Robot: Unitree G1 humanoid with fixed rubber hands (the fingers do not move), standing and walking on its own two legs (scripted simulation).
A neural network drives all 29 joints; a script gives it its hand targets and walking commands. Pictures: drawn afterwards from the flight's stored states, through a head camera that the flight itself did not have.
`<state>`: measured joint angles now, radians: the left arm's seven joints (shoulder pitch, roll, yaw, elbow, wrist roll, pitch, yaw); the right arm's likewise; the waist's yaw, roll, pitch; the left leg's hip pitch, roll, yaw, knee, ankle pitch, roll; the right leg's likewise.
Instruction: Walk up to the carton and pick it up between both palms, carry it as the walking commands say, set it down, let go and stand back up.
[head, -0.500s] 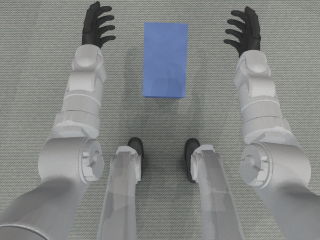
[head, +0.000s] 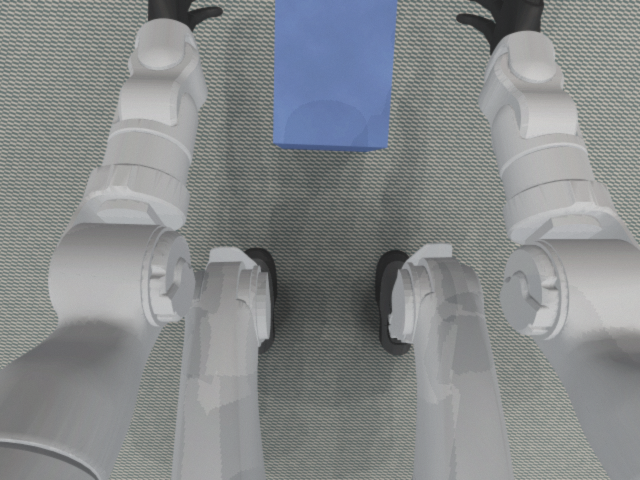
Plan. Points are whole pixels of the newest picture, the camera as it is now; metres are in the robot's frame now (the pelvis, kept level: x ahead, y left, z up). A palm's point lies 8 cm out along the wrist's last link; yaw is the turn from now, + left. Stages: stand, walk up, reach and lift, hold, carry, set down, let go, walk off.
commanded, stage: reach and lift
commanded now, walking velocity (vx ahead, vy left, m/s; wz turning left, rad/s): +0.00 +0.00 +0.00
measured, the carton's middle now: (330, 62) +0.55 +0.00 -0.37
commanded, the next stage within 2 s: none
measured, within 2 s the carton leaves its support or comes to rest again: leaves its support in 1.64 s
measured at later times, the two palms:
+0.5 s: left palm (216, 70) +0.52 +0.16 -0.29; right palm (460, 77) +0.52 -0.17 -0.29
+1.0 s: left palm (210, 71) +0.52 +0.16 -0.29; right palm (453, 71) +0.52 -0.16 -0.28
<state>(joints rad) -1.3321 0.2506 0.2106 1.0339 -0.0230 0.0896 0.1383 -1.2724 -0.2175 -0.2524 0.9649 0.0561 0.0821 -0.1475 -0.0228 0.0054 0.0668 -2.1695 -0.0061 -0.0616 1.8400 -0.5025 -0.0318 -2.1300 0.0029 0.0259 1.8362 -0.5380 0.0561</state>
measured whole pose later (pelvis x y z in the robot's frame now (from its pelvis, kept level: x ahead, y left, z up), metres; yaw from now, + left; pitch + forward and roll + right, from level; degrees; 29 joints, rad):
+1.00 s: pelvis -0.02 +0.00 -0.10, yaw +0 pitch +36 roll -1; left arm -1.55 0.35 0.07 1.28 -0.16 0.02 0.10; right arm -1.52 -0.29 -0.15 1.21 0.17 0.01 -0.12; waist -0.01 0.00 0.41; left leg -2.29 -0.01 -0.06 2.17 -0.52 -0.04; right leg -2.25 0.04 0.05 2.17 -0.56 0.08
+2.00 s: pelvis -0.01 +0.00 -0.11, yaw +0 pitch +36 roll -1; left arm -1.51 0.24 0.19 1.16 0.01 0.17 0.06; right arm -1.50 -0.18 -0.32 1.08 -0.03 0.17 -0.06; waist -0.01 0.00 0.36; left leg -2.29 -0.02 -0.07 2.23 -0.57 -0.05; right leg -2.26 0.05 0.06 2.24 -0.61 0.08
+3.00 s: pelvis -0.03 -0.02 -0.04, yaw +4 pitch +30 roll -2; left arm -1.45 0.11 0.28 0.81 0.11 0.32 0.19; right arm -1.39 0.04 -0.51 0.60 -0.18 0.29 -0.23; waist -0.03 0.02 0.49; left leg -2.04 -0.10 -0.12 2.03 -0.51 -0.10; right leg -1.98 0.09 0.08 2.05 -0.60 0.10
